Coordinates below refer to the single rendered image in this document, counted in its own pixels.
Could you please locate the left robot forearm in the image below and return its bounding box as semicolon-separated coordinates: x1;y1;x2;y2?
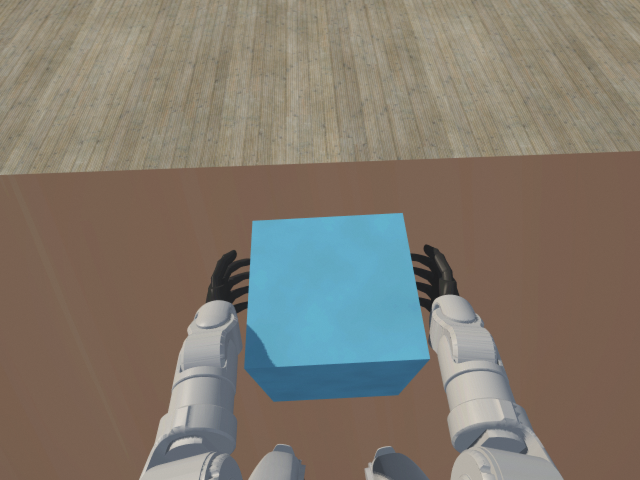
139;300;243;480

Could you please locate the robot left hand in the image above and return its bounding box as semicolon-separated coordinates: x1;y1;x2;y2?
205;250;250;313

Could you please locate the carton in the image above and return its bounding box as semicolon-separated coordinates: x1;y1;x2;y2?
244;213;430;402

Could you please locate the robot left upper arm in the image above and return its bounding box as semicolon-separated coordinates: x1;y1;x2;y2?
141;451;243;480

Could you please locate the right robot forearm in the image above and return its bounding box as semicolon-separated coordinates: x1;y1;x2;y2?
428;295;563;478

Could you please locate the robot right shin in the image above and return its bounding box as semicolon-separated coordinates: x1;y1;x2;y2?
374;446;396;459

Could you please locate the robot left thigh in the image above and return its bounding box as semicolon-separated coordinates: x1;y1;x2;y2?
248;451;306;480

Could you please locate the robot right hand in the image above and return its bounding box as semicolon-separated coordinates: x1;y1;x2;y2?
411;244;459;312

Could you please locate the robot right upper arm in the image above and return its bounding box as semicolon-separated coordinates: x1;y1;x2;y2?
451;446;564;480

